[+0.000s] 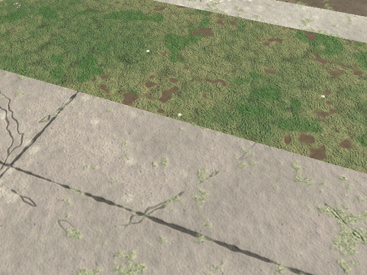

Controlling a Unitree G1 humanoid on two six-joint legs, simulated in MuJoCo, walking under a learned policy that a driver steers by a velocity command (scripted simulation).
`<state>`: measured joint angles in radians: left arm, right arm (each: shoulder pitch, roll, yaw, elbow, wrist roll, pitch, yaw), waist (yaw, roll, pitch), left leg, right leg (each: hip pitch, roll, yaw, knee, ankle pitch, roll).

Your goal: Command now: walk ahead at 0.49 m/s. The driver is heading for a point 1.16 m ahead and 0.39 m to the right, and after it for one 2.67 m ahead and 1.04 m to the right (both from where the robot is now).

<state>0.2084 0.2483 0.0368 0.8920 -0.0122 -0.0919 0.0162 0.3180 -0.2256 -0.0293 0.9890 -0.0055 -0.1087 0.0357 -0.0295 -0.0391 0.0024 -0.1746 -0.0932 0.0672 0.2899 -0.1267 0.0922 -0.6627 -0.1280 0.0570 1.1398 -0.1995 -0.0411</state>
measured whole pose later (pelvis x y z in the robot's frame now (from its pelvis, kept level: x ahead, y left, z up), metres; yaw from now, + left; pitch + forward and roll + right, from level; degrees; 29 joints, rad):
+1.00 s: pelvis +0.55 -0.02 -0.01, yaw -3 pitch +1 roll +0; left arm 0.32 0.25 0.06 0.97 -0.04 -0.08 0.01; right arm 0.16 -0.23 -0.05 0.90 0.00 -0.11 0.03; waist 0.00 -0.04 0.03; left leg -0.33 -0.01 0.10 0.46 -0.16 0.05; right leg -0.44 -0.05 0.06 1.19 -0.35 -0.05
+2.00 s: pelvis +1.10 -0.16 -0.02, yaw -36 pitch +2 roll +1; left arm 0.36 0.28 0.08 0.77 -0.03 -0.04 0.02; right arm 0.07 -0.26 -0.06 0.76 -0.01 -0.13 0.02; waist 0.04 -0.03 0.01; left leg -0.43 -0.03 0.01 0.54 -0.15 0.03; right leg -0.30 0.08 0.16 1.06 -0.49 -0.04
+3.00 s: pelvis +1.23 -0.30 -0.01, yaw -44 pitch +2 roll -1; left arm 0.12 0.27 0.08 0.68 -0.01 0.00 0.02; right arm 0.20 -0.31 -0.07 0.76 0.03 0.03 -0.03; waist -0.03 0.03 0.04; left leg -0.34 0.00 -0.12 0.56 -0.25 -0.02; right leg -0.32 0.06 0.03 0.62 -0.38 0.01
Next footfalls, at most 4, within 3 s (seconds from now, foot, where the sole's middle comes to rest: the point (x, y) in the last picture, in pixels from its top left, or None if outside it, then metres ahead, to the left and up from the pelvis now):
0.30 right None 0.34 -0.17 -0.78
0.86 left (166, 241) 0.65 0.07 -0.78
1.42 right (229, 183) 0.91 -0.20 -0.78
1.92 left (209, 126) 1.26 -0.14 -0.78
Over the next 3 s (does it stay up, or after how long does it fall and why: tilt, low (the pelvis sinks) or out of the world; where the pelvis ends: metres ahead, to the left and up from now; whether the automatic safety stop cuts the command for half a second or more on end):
stays up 1.23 -0.30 -0.01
